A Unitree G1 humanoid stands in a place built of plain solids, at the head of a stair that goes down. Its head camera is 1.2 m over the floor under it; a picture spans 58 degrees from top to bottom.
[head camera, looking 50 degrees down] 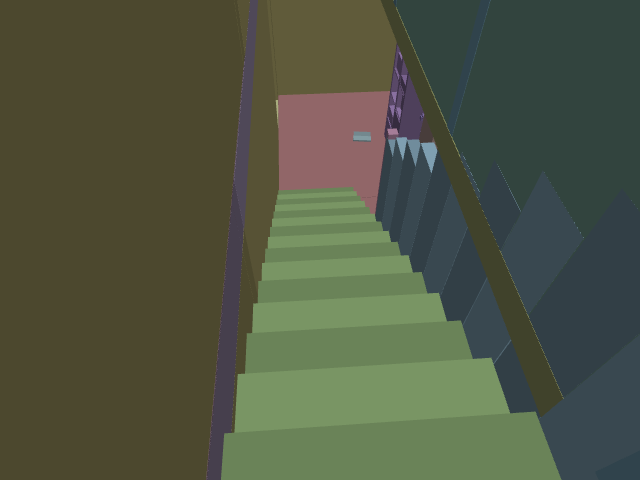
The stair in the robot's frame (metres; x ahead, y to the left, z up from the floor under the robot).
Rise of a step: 0.17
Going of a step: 0.26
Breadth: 0.96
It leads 4 degrees to the left of straight ahead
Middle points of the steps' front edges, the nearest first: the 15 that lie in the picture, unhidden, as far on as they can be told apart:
0.42 -0.19 -0.17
0.68 -0.17 -0.35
0.94 -0.16 -0.52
1.20 -0.14 -0.70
1.46 -0.12 -0.87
1.72 -0.10 -1.04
1.98 -0.09 -1.22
2.24 -0.07 -1.39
2.50 -0.05 -1.57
2.76 -0.03 -1.74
3.02 -0.02 -1.91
3.28 0.00 -2.09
3.54 0.02 -2.26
3.80 0.04 -2.44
4.06 0.05 -2.61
